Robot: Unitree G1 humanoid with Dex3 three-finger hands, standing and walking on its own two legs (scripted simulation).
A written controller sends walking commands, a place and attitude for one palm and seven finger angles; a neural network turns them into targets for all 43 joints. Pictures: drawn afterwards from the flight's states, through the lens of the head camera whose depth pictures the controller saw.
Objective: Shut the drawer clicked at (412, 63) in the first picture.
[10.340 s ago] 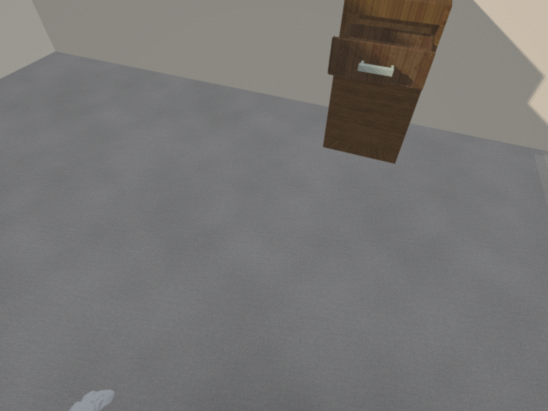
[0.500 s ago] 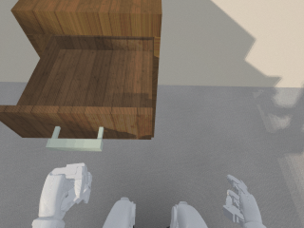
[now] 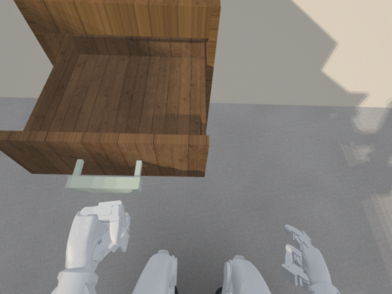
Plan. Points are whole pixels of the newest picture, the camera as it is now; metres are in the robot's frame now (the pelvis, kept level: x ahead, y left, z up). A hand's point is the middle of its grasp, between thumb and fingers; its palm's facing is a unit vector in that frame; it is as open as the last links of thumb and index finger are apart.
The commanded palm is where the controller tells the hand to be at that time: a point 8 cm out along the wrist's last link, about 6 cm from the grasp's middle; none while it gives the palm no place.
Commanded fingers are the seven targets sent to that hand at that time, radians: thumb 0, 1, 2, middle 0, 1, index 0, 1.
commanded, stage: bring the fist close to the handle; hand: left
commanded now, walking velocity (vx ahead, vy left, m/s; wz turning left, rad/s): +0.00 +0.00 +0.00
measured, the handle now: (107, 174) +0.33 +0.19 +0.03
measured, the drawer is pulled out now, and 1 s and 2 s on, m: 0.30 0.26 0.14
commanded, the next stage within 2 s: push the drawer shut in 0.10 s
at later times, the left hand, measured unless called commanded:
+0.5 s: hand (133, 217) +0.26 +0.13 +0.02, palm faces -0.02 -1.00 -0.04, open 3.2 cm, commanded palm +0.24 +0.19 +0.03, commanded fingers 0.00 0.90 0.90 -1.40 -1.60 -1.40 -1.60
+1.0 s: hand (132, 199) +0.29 +0.14 +0.02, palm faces -0.02 -1.00 -0.06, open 3.0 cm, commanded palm +0.31 +0.19 +0.03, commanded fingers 0.00 0.90 0.90 -1.40 -1.60 -1.40 -1.60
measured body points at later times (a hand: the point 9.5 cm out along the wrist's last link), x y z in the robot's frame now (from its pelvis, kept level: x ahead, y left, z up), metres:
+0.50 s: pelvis +0.00 -0.01 +0.00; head +0.11 +0.01 +0.43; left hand +0.25 +0.19 +0.03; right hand +0.19 -0.24 -0.09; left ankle +0.03 +0.10 -0.61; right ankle +0.02 -0.11 -0.61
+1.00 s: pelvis -0.02 -0.02 -0.01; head +0.09 +0.00 +0.43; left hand +0.29 +0.19 +0.03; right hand +0.16 -0.25 -0.10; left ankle +0.03 +0.10 -0.61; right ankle +0.02 -0.11 -0.61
